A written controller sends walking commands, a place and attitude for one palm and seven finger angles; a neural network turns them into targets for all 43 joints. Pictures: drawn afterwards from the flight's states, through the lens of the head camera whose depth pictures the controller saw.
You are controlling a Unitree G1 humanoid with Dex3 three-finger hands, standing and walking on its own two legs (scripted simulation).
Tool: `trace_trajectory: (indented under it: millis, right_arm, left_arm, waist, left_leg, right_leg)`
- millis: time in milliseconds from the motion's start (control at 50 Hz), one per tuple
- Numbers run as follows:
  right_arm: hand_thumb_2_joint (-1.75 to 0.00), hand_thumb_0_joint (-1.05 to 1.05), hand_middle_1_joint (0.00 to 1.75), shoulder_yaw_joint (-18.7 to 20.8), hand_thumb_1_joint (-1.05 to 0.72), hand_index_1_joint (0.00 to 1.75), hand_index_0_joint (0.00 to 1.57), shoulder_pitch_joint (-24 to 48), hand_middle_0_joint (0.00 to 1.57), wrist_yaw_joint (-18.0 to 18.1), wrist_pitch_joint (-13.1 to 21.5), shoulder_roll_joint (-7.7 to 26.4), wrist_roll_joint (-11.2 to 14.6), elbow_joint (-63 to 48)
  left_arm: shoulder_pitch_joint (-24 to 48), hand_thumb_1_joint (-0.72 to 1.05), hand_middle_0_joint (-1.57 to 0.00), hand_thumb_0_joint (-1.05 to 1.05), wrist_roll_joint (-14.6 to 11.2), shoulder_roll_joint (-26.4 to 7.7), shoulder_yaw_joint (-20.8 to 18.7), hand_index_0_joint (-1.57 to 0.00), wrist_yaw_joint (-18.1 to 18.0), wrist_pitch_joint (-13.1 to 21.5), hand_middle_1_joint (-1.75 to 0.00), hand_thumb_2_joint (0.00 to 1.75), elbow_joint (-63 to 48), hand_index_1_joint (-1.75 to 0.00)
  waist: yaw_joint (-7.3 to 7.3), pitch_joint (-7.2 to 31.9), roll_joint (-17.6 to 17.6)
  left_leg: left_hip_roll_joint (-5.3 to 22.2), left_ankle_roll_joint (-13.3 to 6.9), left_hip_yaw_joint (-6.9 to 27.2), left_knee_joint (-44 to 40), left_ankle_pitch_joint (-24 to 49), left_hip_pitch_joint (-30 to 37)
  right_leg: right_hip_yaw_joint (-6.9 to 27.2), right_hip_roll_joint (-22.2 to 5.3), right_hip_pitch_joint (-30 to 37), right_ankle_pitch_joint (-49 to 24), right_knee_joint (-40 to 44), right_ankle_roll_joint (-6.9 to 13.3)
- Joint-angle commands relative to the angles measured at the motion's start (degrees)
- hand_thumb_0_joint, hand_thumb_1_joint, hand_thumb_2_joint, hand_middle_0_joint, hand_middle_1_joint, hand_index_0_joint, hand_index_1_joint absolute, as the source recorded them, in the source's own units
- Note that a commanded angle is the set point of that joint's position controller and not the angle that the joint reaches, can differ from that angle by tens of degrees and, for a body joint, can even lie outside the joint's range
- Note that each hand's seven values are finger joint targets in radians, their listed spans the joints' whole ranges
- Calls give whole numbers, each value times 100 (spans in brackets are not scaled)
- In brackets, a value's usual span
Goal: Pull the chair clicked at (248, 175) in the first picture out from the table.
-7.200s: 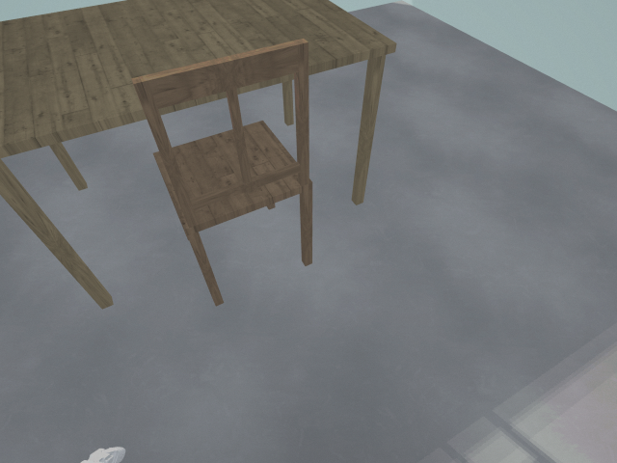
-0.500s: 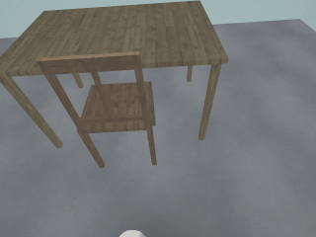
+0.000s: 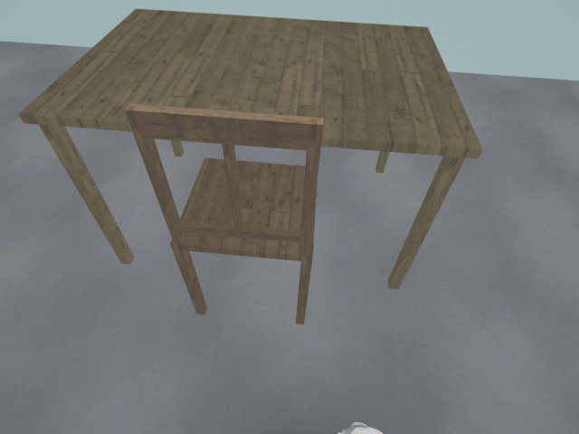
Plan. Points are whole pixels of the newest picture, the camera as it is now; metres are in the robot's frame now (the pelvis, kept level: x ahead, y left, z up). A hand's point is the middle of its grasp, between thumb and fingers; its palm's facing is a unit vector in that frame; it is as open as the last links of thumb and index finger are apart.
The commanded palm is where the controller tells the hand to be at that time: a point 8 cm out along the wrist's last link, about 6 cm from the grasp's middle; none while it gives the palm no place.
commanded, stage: take the last steps up to it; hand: left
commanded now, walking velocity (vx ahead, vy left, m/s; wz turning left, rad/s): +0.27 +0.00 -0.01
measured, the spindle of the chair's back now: (234, 190) +0.64 +0.18 -0.11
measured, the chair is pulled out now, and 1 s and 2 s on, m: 0.00 0.00 0.00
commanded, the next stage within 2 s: come to a stop and stand still in 0.30 s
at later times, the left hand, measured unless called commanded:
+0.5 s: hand (206, 419) +0.18 +0.15 -0.17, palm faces +0.07 -0.98 -0.19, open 7.3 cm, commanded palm none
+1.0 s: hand (197, 417) +0.18 +0.16 -0.17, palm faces +0.02 -0.95 -0.30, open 7.4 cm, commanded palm none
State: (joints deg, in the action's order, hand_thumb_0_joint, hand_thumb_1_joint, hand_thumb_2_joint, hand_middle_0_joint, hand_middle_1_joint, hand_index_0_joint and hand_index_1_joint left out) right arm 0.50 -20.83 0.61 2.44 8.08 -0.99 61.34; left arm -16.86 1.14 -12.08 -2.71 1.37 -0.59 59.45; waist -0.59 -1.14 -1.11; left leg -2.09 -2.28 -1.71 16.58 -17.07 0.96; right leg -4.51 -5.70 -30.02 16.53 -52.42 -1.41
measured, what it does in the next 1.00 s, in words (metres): walks ahead: right foot, then left foot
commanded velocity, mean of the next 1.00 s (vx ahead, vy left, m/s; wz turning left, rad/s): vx -0.02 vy -0.01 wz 0.01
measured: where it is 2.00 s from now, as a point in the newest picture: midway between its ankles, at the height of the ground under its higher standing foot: outside the picture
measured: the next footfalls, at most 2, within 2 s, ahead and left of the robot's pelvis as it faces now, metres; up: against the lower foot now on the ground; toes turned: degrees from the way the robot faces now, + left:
right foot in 0.14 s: +0.19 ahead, -0.12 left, +0.00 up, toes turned -7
left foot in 0.56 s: +0.27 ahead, +0.11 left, +0.00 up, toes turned +4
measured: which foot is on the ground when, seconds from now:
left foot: down 0.00-0.16, up 0.18-0.54, down 0.56-0.94, up 0.96-1.00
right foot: up 0.00-0.12, down 0.14-0.62, up 0.64-0.90, down 0.92-1.00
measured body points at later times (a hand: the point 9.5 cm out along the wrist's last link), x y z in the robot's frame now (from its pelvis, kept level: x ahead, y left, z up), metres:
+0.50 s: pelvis +0.16 -0.03 +0.00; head +0.17 -0.03 +0.45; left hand +0.17 +0.20 -0.15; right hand +0.21 -0.26 -0.16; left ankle +0.22 +0.11 -0.72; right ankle +0.15 -0.12 -0.74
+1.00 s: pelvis +0.15 -0.04 -0.01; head +0.16 -0.07 +0.44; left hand +0.18 +0.21 -0.15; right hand +0.22 -0.28 -0.17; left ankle +0.21 +0.10 -0.73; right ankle +0.14 -0.14 -0.74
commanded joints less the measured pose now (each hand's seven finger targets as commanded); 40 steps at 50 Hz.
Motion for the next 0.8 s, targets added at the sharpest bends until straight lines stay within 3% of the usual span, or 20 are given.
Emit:
trace_trajectory:
  millis: [0, 60, 100, 120, 140, 160, 200, 220, 260, 300, 380, 420, 480, 500, 540, 560, 580, 600, 680, 780]
  right_arm:
    - [-90, 0, 30, 245, -90, 30, 20, -444, 20, 119, 141, 977, -23, 9]
    - [-90, 0, 30, 261, -90, 30, 20, -375, 20, 134, 119, 975, -43, 119]
    - [-90, 0, 30, 252, -90, 30, 20, -263, 20, 113, 132, 933, 14, 144]
    - [-90, 0, 30, 229, -90, 30, 20, -455, 20, 72, 163, 702, 77, 91]
    - [-90, 0, 30, 216, -90, 30, 20, -664, 20, 66, 190, 505, 103, -51]
    - [-90, 0, 30, 256, -90, 30, 20, -440, 20, 67, 125, 638, 94, -32]
    - [-90, 0, 30, 258, -90, 30, 20, 51, 20, 9, 38, 510, 14, -136]
    - [-90, 0, 30, 242, -90, 30, 20, 27, 20, -20, -14, 405, -20, -109]
    - [-90, 0, 30, 215, -90, 30, 20, -242, 20, -30, -119, 237, -45, -26]
    - [-90, 0, 30, 209, -90, 30, 20, -357, 20, -41, -183, 118, -50, 6]
    - [-90, 0, 30, 187, -90, 30, 20, 132, 20, -73, -127, 131, -24, -164]
    - [-90, 0, 30, 119, -90, 30, 20, 322, 20, -21, -94, 136, 1, -181]
    - [-90, 0, 30, 72, -90, 30, 20, 340, 20, 61, -98, 154, 35, -34]
    - [-90, 0, 30, 82, -90, 30, 20, 258, 20, 76, -91, 262, 41, 6]
    - [-90, 0, 30, 158, -90, 30, 20, 287, 20, 124, -62, 667, 31, -50]
    - [-90, 0, 30, 169, -90, 30, 20, 370, 20, 170, -89, 771, 40, -56]
    - [-90, 0, 30, 189, -90, 30, 20, 574, 20, 214, -111, 860, 63, -71]
    - [-90, 0, 30, 201, -90, 30, 20, 625, 20, 242, -153, 867, 66, -123]
    - [-90, 0, 30, 370, -90, 30, 20, 917, 20, 286, -287, 1064, 0, -310]
    - [-90, 0, 30, 483, -90, 30, 20, 1116, 20, 222, -371, 1142, -38, -487]
  left_arm:
    - [838, 90, -20, 0, -17, -136, -23, -20, 11, 187, -30, 90, -620, -30]
    - [589, 90, -20, 0, -18, -129, -76, -20, -1, 233, -30, 90, -540, -30]
    - [-705, 90, -20, 0, 17, -386, -185, -20, -45, 325, -30, 90, -150, -30]
    - [-1476, 90, -20, 0, 68, -829, -293, -20, -115, 416, -30, 90, 76, -30]
    - [-1878, 90, -20, 0, 1, -1276, -355, -20, -159, 421, -30, 90, 173, -30]
    - [-1446, 90, -20, 0, -73, -1246, -368, -20, -166, 421, -30, 90, 85, -30]
    - [-330, 90, -20, 0, -62, -710, -244, -20, -235, 370, -30, 90, -222, -30]
    - [-66, 90, -20, 0, -37, -438, -156, -20, -251, 404, -30, 90, -281, -30]
    - [78, 90, -20, 0, -6, -219, -77, -20, -262, 442, -30, 90, -261, -30]
    - [59, 90, -20, 0, 7, -223, -87, -20, -257, 453, -30, 90, -209, -30]
    - [-144, 90, -20, 0, 3, -371, -92, -20, -213, 450, -30, 90, -57, -30]
    - [-100, 90, -20, 0, -6, -325, -62, -20, -242, 413, -30, 90, -7, -30]
    - [-69, 90, -20, 0, -49, -297, -2, -20, -308, 300, -30, 90, 124, -30]
    - [-46, 90, -20, 0, -68, -271, 17, -20, -331, 266, -30, 90, 170, -30]
    - [-300, 90, -20, 0, -82, -91, 60, -20, -402, 154, -30, 90, 124, -30]
    - [-397, 90, -20, 0, -74, -61, 76, -20, -426, 102, -30, 90, 135, -30]
    - [-526, 90, -20, 0, -90, -99, 66, -20, -426, 30, -30, 90, 186, -30]
    - [-474, 90, -20, 0, -99, -230, 54, -20, -419, -22, -30, 90, 179, -30]
    - [-377, 90, -20, 0, -60, -225, -32, -20, -386, -117, -30, 90, 79, -30]
    - [-281, 90, -20, 0, -45, -115, -75, -20, -358, -138, -30, 90, -156, -30]
  waist:
    - [229, -711, 636]
    - [69, -680, 682]
    - [-531, -100, 97]
    - [-735, 532, -710]
    - [-614, 1003, -1470]
    - [-556, 901, -1147]
    - [-233, -122, -230]
    - [-53, -300, -94]
    - [180, -269, -325]
    - [260, -141, -395]
    - [68, -73, -379]
    - [38, -28, -421]
    - [56, 103, -457]
    - [132, 110, -377]
    - [13, 166, 391]
    - [-31, 144, 690]
    - [-115, 157, 1436]
    - [-54, 200, 1602]
    - [-6, 459, 950]
    - [39, 812, 912]
  left_leg:
    - [1631, -921, 802, -437, 2217, -230]
    - [1560, -770, 627, 57, 2617, -567]
    - [1102, -483, 257, 1595, 2845, -1117]
    - [513, -213, -122, 3260, 1604, -2095]
    - [-75, -67, -192, 4975, -1489, -2962]
    - [196, -116, 384, 5730, -1489, -3012]
    - [671, -114, 479, 5820, -578, -3282]
    - [768, -48, 435, 5522, -257, -3068]
    - [793, 94, 244, 4865, -98, -2661]
    - [764, 186, 51, 4211, -2, -2456]
    - [675, 287, -181, 2964, 153, -2486]
    - [611, 370, -149, 2370, 187, -2262]
    - [493, 435, -129, 1211, 1029, -1356]
    - [606, 419, -5, 764, 1807, -1006]
    - [1316, 96, 474, 790, 4165, -651]
    - [1584, -113, 663, 739, 4667, -634]
    - [1798, -360, 873, 524, 5032, -762]
    - [1908, -534, 1020, 285, 5124, -824]
    - [2176, -985, 1059, 526, 5312, -491]
    - [2018, -837, 808, 611, 4191, -639]
  right_leg:
    - [-66, 24, -304, -124, 868, 94]
    - [-241, 263, 709, -253, 1536, 253]
    - [-174, 411, 2502, -729, 2195, 393]
    - [1389, -669, 3738, -821, 2559, 813]
    - [3356, -1987, 4189, -1624, 3454, 1467]
    - [3580, -2057, 3533, -502, 3867, 1624]
    - [2666, -1692, 2077, 717, 4190, 1465]
    - [1993, -1427, 1554, 257, 4261, 1304]
    - [1133, -1131, 1152, -582, 4313, 1149]
    - [717, -949, 1101, -998, 4302, 1121]
    - [654, -875, 1698, -1437, 4215, 1176]
    - [548, -830, 1914, -2565, 3877, 1106]
    - [291, -532, 1944, -3166, 3241, 782]
    - [244, -424, 1826, -2869, 2959, 604]
    - [240, -54, 1609, -1541, 2632, 261]
    - [189, 100, 1576, -753, 2520, 170]
    - [30, 185, 1680, -39, 2195, 59]
    - [85, 242, 1654, 770, 1666, 45]
    - [433, 343, 959, 1581, 254, 61]
    - [395, 377, 1069, 1325, 511, 32]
